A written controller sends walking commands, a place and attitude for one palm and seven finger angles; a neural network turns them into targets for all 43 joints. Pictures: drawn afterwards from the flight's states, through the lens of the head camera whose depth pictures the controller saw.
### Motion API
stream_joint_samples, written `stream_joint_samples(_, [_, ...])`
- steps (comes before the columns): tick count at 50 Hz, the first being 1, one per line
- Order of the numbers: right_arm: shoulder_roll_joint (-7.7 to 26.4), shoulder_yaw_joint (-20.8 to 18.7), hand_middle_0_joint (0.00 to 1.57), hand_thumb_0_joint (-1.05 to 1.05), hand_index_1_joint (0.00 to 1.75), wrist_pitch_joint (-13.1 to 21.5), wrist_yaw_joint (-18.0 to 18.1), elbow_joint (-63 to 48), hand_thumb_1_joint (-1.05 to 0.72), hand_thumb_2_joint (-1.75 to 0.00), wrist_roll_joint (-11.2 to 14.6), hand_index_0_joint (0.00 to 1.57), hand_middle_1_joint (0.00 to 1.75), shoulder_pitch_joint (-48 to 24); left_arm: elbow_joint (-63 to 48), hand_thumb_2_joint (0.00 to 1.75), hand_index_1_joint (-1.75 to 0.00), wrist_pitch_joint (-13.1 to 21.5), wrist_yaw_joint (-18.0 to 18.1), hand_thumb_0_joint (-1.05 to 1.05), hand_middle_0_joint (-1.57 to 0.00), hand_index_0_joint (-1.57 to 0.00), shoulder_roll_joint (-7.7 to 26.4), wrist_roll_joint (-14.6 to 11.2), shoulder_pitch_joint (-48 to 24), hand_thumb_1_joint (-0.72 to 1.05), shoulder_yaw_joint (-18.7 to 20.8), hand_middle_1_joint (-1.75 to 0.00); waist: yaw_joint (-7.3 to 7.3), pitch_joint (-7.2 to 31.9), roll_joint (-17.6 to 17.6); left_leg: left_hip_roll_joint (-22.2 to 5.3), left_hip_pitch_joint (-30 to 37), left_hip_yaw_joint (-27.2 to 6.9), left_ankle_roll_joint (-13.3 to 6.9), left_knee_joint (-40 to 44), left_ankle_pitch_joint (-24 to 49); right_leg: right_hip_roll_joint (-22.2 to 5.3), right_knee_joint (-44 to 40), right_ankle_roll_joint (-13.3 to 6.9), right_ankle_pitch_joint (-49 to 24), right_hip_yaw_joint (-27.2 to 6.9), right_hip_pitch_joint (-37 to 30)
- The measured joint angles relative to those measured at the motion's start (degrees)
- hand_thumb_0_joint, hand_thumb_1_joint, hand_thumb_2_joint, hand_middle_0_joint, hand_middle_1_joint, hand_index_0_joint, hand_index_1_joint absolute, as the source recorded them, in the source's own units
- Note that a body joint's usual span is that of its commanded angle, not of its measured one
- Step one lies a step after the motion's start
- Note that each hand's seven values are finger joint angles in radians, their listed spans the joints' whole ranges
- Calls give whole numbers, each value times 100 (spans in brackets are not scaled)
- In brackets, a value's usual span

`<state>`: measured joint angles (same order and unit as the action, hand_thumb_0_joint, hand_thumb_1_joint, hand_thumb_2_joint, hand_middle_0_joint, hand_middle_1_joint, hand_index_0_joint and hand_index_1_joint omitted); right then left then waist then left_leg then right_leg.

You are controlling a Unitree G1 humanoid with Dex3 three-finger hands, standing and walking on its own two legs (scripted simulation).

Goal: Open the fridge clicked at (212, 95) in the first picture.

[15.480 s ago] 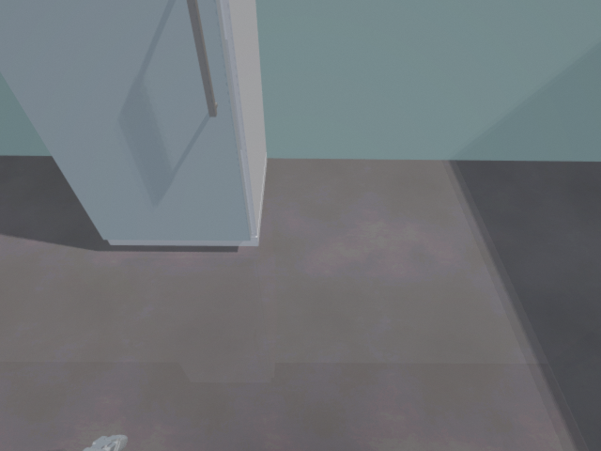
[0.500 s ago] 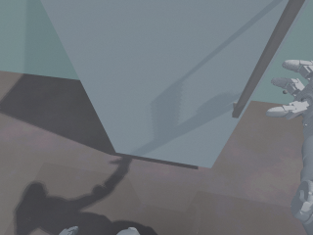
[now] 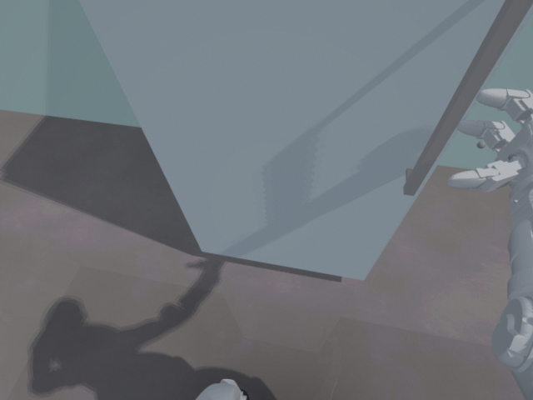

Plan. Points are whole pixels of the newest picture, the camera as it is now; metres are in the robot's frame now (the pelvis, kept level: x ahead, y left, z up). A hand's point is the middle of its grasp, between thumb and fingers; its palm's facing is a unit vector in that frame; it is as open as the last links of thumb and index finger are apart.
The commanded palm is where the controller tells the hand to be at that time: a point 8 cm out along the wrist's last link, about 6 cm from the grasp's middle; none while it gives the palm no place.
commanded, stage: feel for the door with the fingertips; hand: right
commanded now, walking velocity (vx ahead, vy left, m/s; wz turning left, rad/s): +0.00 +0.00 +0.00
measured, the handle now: (448, 111) +0.53 -0.19 +0.13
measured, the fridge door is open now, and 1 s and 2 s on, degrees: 0 0 0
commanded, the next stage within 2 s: slide the fingers in behind the handle in 0.56 s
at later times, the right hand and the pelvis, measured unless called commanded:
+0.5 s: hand (480, 138) +0.48 -0.23 +0.13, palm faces +0.06 +1.00 +0.00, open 14.0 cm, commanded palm +0.46 -0.27 +0.13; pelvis -0.01 +0.00 +0.00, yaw +0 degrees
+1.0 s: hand (476, 138) +0.48 -0.22 +0.13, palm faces +0.04 +1.00 +0.00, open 13.7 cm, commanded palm +0.45 -0.26 +0.13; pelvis -0.01 +0.00 -0.01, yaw +0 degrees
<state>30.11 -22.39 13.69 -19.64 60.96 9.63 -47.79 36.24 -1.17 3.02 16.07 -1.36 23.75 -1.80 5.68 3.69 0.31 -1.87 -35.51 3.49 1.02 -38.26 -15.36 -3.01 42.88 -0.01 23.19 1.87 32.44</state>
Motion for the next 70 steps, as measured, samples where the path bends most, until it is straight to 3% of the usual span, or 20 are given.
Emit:
stream_joint_samples(8, [-285,0,30,-1,120,20,411,-80,50,-30,-167,30,120,38,-38,90,-30,38,-68,1,-20,-20,-59,32,2,90,7,-30,79,22,18,15,12,-65,-1,-12,3,-10,-32,0,-1,65,-63])
stream_joint_samples(13, [-293,-137,30,-1,120,85,530,-62,50,-30,-249,31,120,90,-86,90,-30,49,-89,1,-20,-20,-96,38,-50,90,-18,-30,97,42,31,40,39,-112,-10,-10,8,-30,-68,9,-6,113,-130])
stream_joint_samples(23, [161,-86,30,-1,120,132,266,474,50,-30,-192,31,120,-274,-67,90,-30,87,-5,1,-20,-20,-23,-5,-128,90,-52,-30,96,-29,9,34,-29,-24,-33,-32,28,-31,-4,29,-39,18,-1])
stream_joint_samples(39, [367,143,39,-1,128,92,164,890,50,-30,-235,40,126,-989,82,90,-30,130,-16,1,-20,-20,57,70,32,90,-43,-30,168,-35,-42,-47,-397,125,-17,-148,53,41,233,3,-63,-151,501])
stream_joint_samples(49, [168,152,34,-1,124,94,299,568,50,-30,-156,35,125,-637,67,90,-30,90,-122,1,-20,-20,-41,89,173,90,-53,-30,127,36,-1,-31,-362,45,4,-162,37,28,242,-19,-14,-74,428])
stream_joint_samples(58, [-240,-33,32,-1,122,139,492,110,50,-30,-197,32,121,-121,-73,90,-30,94,-130,1,-20,-20,-100,78,45,90,-39,-30,119,41,12,12,-198,-58,13,-140,-11,-6,163,-20,47,33,185])
stream_joint_samples(70, [-444,168,31,-1,121,12,567,-169,50,-30,-112,31,120,69,-101,90,-30,90,-113,1,-20,-20,-86,40,-166,90,10,-30,-25,79,42,21,34,-32,-6,-48,-64,-11,1,12,48,12,-68])
